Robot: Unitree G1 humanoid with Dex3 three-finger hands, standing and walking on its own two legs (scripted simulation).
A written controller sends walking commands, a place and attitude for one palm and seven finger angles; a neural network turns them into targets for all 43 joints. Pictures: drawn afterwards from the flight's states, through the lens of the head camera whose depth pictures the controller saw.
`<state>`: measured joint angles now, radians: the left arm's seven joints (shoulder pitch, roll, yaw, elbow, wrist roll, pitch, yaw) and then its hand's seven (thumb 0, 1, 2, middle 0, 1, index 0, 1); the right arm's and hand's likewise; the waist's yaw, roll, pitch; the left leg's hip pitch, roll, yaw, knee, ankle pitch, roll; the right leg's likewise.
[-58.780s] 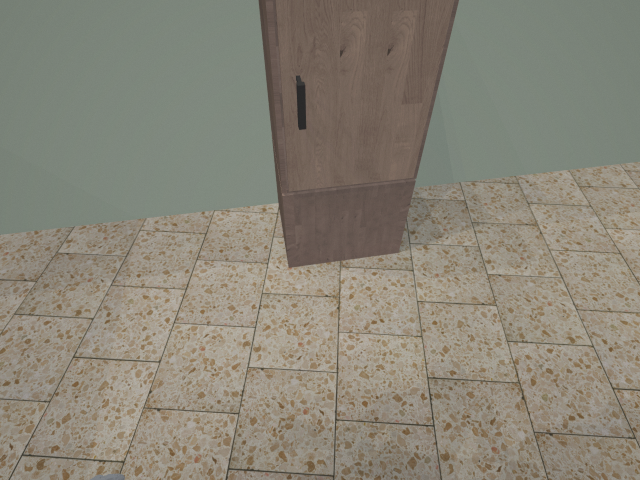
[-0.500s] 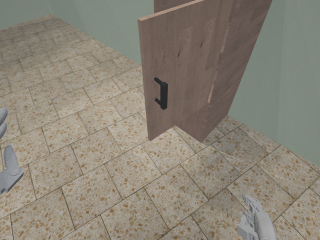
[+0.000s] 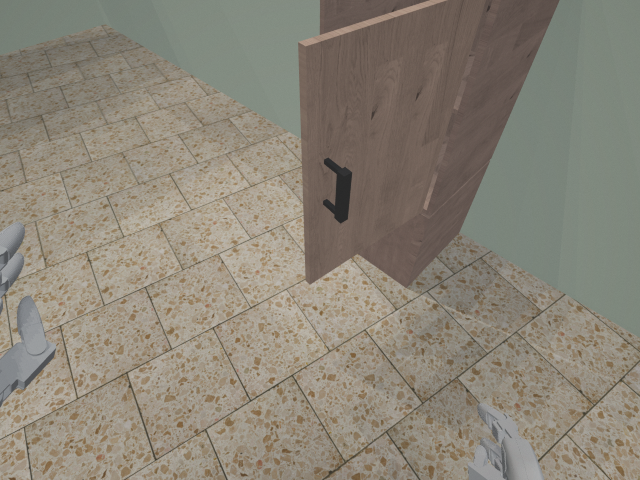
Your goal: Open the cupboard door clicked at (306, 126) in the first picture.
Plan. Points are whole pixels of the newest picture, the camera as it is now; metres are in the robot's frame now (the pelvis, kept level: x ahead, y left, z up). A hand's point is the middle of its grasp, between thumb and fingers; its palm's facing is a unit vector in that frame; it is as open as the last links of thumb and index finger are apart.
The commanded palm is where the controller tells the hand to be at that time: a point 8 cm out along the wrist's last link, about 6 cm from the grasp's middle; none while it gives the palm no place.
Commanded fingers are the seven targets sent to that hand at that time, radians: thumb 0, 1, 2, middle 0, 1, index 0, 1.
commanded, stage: stop stepping back and stand still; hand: left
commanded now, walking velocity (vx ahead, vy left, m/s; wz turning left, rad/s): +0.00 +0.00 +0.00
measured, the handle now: (335, 190) +0.62 +0.01 -0.03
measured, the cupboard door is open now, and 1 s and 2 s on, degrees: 82 82 82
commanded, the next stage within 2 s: let the arm hang, fingers relaxed in 0.10 s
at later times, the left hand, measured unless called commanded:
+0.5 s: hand out of the picture +0.03 +0.18 -0.17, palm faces +0.00 -0.98 -0.19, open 7.2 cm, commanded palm none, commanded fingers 0.00 0.90 0.90 -0.20 -0.30 -0.20 -0.30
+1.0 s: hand out of the picture -0.03 +0.16 -0.18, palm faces +0.05 -0.98 -0.19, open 7.4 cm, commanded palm none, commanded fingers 0.00 0.90 0.90 -0.20 -0.30 -0.20 -0.30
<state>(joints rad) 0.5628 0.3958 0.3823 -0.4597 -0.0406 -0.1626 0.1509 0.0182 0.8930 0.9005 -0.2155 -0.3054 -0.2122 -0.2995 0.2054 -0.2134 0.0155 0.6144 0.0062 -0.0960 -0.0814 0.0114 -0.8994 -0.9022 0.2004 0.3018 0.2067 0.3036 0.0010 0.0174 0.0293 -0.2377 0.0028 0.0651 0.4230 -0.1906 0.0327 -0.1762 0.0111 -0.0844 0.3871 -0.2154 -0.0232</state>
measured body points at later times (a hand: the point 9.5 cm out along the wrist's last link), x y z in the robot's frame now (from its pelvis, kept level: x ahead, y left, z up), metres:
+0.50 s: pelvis -0.01 +0.00 -0.01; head +0.01 +0.00 +0.44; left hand +0.03 +0.23 -0.16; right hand +0.07 -0.25 -0.15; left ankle +0.02 +0.09 -0.74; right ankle -0.01 -0.10 -0.74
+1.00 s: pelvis -0.01 +0.00 +0.00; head +0.00 -0.01 +0.45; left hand -0.03 +0.22 -0.16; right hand -0.03 -0.19 -0.17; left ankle +0.02 +0.09 -0.74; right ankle -0.01 -0.10 -0.74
